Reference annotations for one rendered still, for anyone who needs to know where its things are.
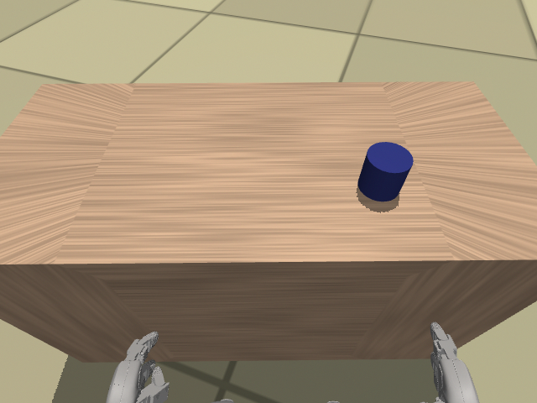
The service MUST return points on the left robot hand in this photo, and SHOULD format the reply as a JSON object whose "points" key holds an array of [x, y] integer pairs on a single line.
{"points": [[130, 375]]}

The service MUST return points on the can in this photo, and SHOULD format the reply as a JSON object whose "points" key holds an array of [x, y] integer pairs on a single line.
{"points": [[384, 171]]}

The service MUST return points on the right robot hand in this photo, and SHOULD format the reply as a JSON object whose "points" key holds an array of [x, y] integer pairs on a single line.
{"points": [[451, 376]]}

